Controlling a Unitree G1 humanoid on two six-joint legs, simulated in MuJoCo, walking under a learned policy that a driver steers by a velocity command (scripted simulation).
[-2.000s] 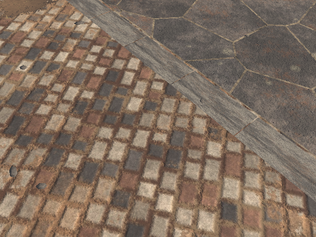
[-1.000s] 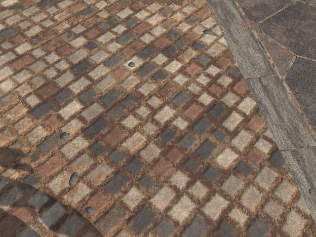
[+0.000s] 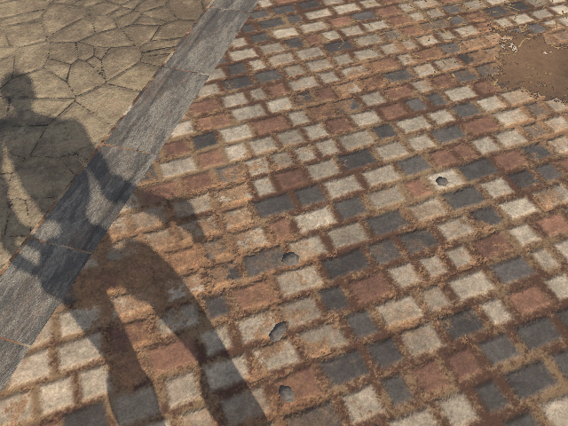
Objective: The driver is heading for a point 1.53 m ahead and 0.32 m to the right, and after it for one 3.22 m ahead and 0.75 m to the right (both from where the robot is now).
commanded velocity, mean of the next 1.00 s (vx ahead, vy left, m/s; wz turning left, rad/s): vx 0.15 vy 0.00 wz -0.34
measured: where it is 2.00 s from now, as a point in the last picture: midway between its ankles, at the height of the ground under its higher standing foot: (368, 377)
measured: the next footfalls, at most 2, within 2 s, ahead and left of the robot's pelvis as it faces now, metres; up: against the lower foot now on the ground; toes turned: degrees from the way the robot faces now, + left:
right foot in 0.52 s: -0.01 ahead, -0.15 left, +0.00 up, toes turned -19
left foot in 1.02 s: +0.28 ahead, -0.01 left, +0.00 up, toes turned -19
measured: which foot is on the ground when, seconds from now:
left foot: down 0.00-0.52, up 0.54-1.00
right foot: down 0.00-0.18, up 0.20-0.50, down 0.52-1.00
